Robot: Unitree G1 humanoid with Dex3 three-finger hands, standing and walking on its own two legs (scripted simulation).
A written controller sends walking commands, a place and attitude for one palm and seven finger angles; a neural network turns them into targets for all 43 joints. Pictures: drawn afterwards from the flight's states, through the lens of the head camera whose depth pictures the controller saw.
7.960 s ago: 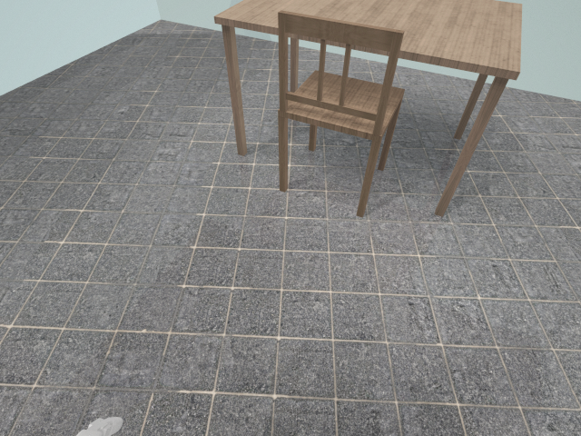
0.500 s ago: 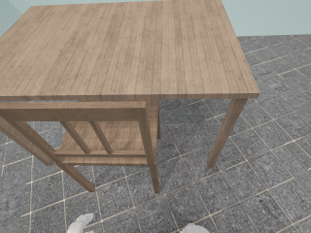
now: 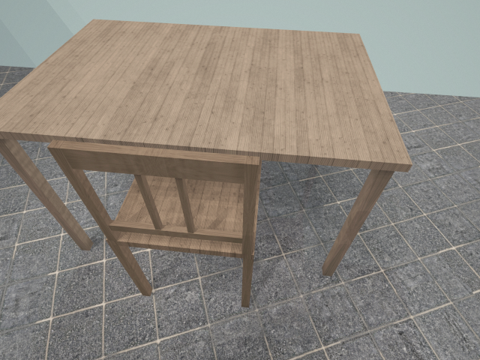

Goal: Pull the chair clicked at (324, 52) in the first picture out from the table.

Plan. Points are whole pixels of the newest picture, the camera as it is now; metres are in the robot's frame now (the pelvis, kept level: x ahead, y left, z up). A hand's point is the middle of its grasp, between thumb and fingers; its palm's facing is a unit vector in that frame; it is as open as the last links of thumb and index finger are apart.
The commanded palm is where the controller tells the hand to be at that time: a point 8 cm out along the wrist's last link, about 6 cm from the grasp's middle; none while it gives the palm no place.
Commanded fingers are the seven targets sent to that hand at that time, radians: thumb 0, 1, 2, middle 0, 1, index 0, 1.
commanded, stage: come to a stop and stand still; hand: left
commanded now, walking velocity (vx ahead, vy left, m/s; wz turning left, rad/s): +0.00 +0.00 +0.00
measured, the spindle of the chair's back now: (149, 202) +0.47 +0.27 -0.10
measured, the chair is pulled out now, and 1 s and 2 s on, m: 0.00 0.00 0.00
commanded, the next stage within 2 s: look again from close up in 0.40 s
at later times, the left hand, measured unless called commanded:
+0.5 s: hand out of the picture -0.03 +0.16 -0.17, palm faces +0.02 -0.98 -0.17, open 7.3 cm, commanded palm none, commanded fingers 0.00 0.90 0.90 -0.20 -0.30 -0.20 -0.30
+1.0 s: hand out of the picture +0.03 +0.21 -0.17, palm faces -0.01 -0.98 -0.21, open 7.4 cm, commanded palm none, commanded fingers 0.00 0.90 0.90 -0.20 -0.30 -0.20 -0.30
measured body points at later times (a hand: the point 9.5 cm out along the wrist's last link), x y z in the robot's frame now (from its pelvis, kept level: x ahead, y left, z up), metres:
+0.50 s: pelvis -0.03 -0.01 +0.01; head -0.02 -0.01 +0.46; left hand -0.03 +0.21 -0.15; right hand -0.06 -0.22 -0.16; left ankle +0.02 +0.11 -0.74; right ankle -0.02 -0.11 -0.74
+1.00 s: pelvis +0.00 +0.03 +0.00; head +0.01 +0.03 +0.45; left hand +0.03 +0.26 -0.15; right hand +0.01 -0.20 -0.16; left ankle +0.02 +0.11 -0.74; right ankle -0.02 -0.11 -0.74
